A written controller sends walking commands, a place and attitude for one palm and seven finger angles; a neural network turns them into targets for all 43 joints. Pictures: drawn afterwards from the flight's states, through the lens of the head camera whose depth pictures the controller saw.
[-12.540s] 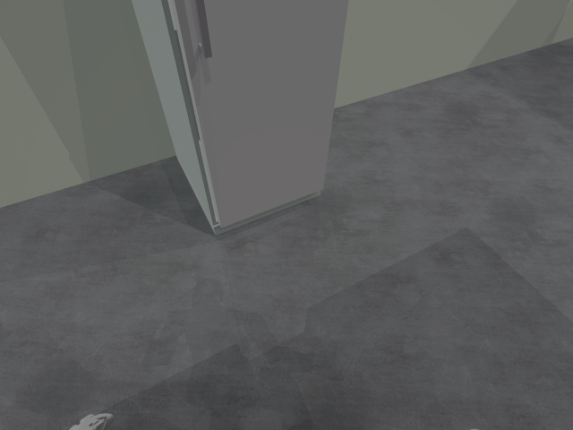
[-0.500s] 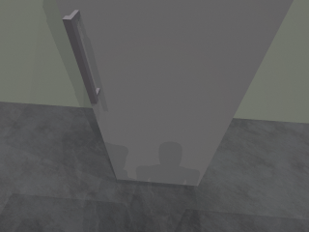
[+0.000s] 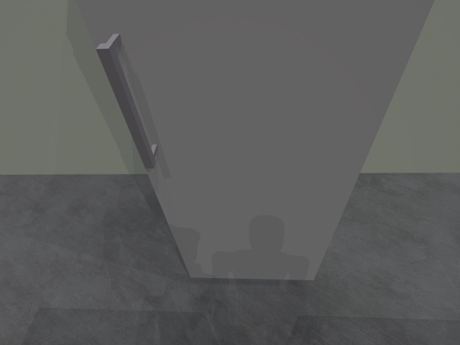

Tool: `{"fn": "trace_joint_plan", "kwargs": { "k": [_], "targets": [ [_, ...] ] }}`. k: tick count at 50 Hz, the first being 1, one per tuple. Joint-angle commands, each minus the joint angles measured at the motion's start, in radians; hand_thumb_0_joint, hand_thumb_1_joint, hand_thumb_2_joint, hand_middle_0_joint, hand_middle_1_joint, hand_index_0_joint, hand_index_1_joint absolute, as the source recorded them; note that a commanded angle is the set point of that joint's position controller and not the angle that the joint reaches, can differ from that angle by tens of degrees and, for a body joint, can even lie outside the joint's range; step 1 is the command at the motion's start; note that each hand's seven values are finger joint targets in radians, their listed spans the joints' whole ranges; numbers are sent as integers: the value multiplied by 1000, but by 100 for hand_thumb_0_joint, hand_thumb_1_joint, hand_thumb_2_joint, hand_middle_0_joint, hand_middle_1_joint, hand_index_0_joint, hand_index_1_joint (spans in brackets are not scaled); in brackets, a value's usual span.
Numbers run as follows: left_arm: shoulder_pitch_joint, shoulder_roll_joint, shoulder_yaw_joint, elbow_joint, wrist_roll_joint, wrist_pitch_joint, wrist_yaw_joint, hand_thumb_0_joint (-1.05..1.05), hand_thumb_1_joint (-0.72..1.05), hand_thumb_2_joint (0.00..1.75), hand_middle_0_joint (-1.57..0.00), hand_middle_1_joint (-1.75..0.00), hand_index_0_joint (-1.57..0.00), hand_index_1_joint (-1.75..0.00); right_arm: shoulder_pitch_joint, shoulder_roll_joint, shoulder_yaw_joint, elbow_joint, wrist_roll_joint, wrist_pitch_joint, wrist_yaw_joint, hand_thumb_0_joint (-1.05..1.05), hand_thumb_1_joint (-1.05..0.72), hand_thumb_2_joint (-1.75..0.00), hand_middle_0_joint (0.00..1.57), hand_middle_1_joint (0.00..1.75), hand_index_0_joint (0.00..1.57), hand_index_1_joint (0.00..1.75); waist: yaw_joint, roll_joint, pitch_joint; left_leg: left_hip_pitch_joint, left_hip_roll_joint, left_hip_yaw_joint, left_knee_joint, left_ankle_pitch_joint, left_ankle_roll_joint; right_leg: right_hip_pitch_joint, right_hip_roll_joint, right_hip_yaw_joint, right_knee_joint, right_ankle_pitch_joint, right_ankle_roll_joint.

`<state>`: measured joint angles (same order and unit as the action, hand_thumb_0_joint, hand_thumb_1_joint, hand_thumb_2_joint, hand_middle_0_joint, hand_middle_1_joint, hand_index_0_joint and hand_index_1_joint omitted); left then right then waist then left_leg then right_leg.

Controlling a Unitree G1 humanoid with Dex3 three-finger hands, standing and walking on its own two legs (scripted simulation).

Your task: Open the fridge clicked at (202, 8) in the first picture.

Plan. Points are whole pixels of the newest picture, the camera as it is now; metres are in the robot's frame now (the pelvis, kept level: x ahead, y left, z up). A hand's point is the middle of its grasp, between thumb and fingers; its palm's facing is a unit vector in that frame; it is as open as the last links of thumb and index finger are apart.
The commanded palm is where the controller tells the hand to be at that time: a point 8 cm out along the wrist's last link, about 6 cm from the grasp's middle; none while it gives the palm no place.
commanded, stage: come to a stop and stand still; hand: left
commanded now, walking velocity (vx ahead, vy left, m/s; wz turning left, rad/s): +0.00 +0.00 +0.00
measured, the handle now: (135, 110) +0.47 +0.19 +0.19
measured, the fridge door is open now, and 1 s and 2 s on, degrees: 0 0 0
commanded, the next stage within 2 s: look again from close up in 0.48 s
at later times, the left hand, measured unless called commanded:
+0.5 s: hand out of the picture +0.02 +0.16 -0.17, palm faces +0.01 -0.98 -0.21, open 7.3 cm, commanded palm none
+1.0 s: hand out of the picture +0.03 +0.15 -0.17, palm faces +0.01 -0.97 -0.23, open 7.3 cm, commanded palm none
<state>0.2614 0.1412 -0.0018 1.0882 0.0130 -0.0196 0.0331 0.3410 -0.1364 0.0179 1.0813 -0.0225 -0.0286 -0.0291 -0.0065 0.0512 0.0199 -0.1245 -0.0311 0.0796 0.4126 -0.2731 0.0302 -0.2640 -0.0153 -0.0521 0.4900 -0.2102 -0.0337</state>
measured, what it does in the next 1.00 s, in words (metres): stands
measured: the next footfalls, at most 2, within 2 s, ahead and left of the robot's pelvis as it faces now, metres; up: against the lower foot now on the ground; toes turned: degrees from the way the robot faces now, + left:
none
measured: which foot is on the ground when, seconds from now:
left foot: down 0.00-1.00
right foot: down 0.00-1.00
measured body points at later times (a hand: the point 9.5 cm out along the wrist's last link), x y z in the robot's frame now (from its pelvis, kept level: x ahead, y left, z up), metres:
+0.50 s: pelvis +0.01 -0.02 +0.00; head +0.03 -0.03 +0.45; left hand +0.02 +0.21 -0.15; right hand +0.02 -0.24 -0.17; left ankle -0.03 +0.10 -0.74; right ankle +0.03 -0.10 -0.74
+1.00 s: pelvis +0.01 -0.03 +0.00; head +0.03 -0.04 +0.45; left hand +0.03 +0.20 -0.15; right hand -0.01 -0.25 -0.17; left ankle -0.03 +0.10 -0.74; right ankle +0.03 -0.10 -0.74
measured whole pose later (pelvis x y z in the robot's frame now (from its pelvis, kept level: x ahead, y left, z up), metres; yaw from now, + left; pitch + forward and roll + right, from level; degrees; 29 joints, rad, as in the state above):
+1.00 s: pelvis +0.01 -0.03 +0.00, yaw +0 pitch -1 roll +1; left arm 0.24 0.16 0.00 1.10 0.01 -0.02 0.03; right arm 0.30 -0.15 0.01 1.13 -0.02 -0.02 -0.03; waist 0.00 0.02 0.06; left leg -0.09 0.02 0.06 0.38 -0.27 -0.02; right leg -0.21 0.03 -0.08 0.43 -0.20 -0.08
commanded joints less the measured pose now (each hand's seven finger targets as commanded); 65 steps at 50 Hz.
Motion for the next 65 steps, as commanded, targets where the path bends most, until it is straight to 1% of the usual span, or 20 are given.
{"fn": "trace_joint_plan", "kwargs": {
  "k": [1,2,13,15,22,26,32,33,37,40,43,47,51,53,56,58,60,62,63,65],
  "targets": [
    [51,94,17,-19,-6,-19,5,0,90,90,-20,-30,-20,-30,63,-101,-15,-5,6,-17,-5,0,-90,-90,20,30,20,30,2,-65,34,-90,134,-119,-104,129,11,96,-91,122,-62,146,-26],
    [52,95,16,-17,-6,-18,5,0,90,90,-20,-30,-20,-30,54,-100,-15,-4,6,-16,-5,0,-90,-90,20,30,20,30,2,-53,42,-88,131,-117,-104,118,10,90,-93,128,-69,140,-26],
    [52,112,12,4,-2,-21,5,0,90,90,-20,-30,-20,-30,18,-107,-16,19,8,-9,-7,0,-90,-90,20,30,20,30,-1,-54,34,-48,133,-104,-96,136,3,109,-104,137,-91,206,-31],
    [50,118,13,5,-4,-22,5,0,90,90,-20,-30,-20,-30,12,-115,-17,20,9,-9,-8,0,-90,-90,20,30,20,30,-2,-42,25,-40,134,-103,-94,144,0,114,-106,141,-90,219,-33],
    [48,124,13,5,-4,-22,4,0,90,90,-20,-30,-20,-30,8,-115,-17,26,8,-5,-7,0,-90,-90,20,30,20,30,-2,-57,34,-45,131,-96,-96,101,-5,113,-111,153,-119,188,-36],
    [43,126,14,2,-5,-21,5,0,90,90,-20,-30,-20,-30,7,-114,-17,28,7,-4,-7,0,-90,-90,20,30,20,30,1,-44,39,-48,134,-97,-99,104,-5,116,-108,153,-120,189,-36],
    [39,133,18,-6,-5,-21,4,0,90,90,-20,-30,-20,-30,11,-113,-18,29,7,-4,-6,0,-90,-90,20,30,20,30,3,-56,37,-56,132,-91,-101,80,-8,121,-110,158,-134,157,-37],
    [37,130,18,-7,-3,-21,5,0,90,90,-20,-30,-20,-30,17,-101,-18,30,7,-4,-6,0,-90,-90,20,30,20,30,3,-71,43,-57,133,-92,-103,89,-7,125,-108,153,-132,176,-37],
    [35,137,21,-11,-5,-21,4,0,90,90,-20,-30,-20,-30,20,-110,-19,32,6,-3,-6,0,-90,-90,20,30,20,30,3,-69,40,-58,129,-90,-102,69,-9,119,-110,168,-148,128,-38],
    [33,140,24,-15,-5,-22,4,0,90,90,-20,-30,-20,-30,26,-109,-19,34,6,-5,-6,0,-90,-90,20,30,20,30,4,-53,26,-60,131,-90,-102,83,-10,138,-111,164,-142,156,-40],
    [31,130,22,-15,-4,-20,4,0,90,90,-20,-30,-20,-30,31,-96,-18,37,5,-2,-6,0,-90,-90,20,30,20,30,5,-62,54,-67,132,-90,-108,71,-10,118,-107,160,-150,124,-40],
    [31,137,24,-17,-6,-18,2,0,90,90,-20,-30,-20,-30,33,-104,-18,33,5,-2,-6,0,-90,-90,20,30,20,30,6,-58,57,-76,126,-91,-105,57,-10,114,-108,169,-163,74,-39],
    [35,139,26,-18,-6,-21,2,0,90,90,-20,-30,-20,-30,38,-105,-18,34,5,-4,-6,0,-90,-90,20,30,20,30,6,-44,31,-64,129,-89,-99,76,-12,129,-110,167,-155,113,-41],
    [35,132,25,-17,-4,-20,3,0,90,90,-20,-30,-20,-30,41,-92,-18,36,6,-3,-6,0,-90,-90,20,30,20,30,6,-60,41,-66,131,-89,-102,78,-12,128,-107,162,-156,122,-40],
    [37,142,27,-19,-5,-21,2,0,90,90,-20,-30,-20,-30,43,-105,-20,32,6,-2,-6,0,-90,-90,20,30,20,30,4,-70,33,-70,125,-84,-93,64,-14,132,-114,171,-167,106,-39],
    [39,136,25,-18,-4,-20,3,0,90,90,-20,-30,-20,-30,44,-93,-20,36,6,-1,-6,0,-90,-90,20,30,20,30,4,-57,45,-61,129,-83,-96,71,-14,120,-111,165,-168,111,-39],
    [38,140,27,-18,-5,-21,3,0,90,90,-20,-30,-20,-30,42,-103,-21,34,6,-1,-7,0,-90,-90,20,30,20,30,4,-51,41,-65,129,-84,-94,73,-14,124,-110,169,-165,115,-38],
    [37,140,27,-17,-5,-19,2,0,90,90,-20,-30,-20,-30,40,-104,-21,34,6,-1,-7,0,-90,-90,20,30,20,30,5,-55,51,-71,127,-84,-95,56,-14,114,-109,174,-174,78,-38],
    [42,133,26,-17,-3,-20,3,0,90,90,-20,-30,-20,-30,43,-93,-20,35,6,-1,-7,0,-90,-90,20,30,20,30,5,-48,47,-64,130,-85,-99,70,-13,119,-107,170,-171,99,-38],
    [40,142,28,-17,-4,-21,3,0,90,90,-20,-30,-20,-30,39,-103,-21,33,6,-2,-7,0,-90,-90,20,30,20,30,7,-58,44,-70,128,-85,-95,74,-14,126,-108,167,-167,111,-36]
  ]
}}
